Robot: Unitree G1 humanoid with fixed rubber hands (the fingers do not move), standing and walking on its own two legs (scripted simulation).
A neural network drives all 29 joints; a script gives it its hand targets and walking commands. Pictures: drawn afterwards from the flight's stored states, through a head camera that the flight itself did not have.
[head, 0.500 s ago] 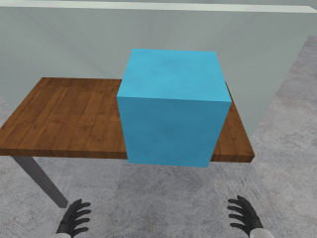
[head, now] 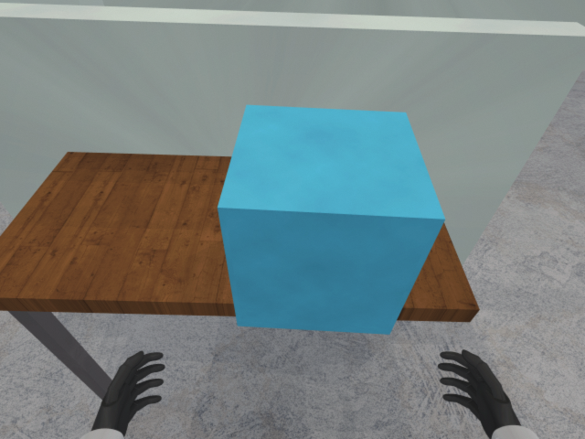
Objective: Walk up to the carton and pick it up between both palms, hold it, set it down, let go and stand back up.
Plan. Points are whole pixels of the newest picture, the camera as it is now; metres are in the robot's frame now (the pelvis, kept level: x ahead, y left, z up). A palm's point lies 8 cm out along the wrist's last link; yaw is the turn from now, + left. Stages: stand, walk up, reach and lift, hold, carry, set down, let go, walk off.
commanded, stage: reach and lift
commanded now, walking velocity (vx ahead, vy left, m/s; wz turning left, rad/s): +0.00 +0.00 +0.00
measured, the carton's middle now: (319, 222) +0.45 -0.06 +0.04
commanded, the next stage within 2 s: none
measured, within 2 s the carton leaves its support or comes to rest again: neither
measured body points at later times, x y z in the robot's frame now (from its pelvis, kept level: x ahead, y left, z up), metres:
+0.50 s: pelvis +0.00 +0.01 +0.00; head -0.03 +0.02 +0.45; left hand +0.23 +0.21 +0.03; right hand +0.20 -0.27 +0.04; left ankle -0.05 +0.12 -0.75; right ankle +0.02 -0.12 -0.75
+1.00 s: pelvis -0.03 +0.00 +0.00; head -0.06 +0.00 +0.45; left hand +0.30 +0.20 +0.10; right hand +0.26 -0.29 +0.10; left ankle -0.05 +0.12 -0.75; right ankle +0.02 -0.12 -0.75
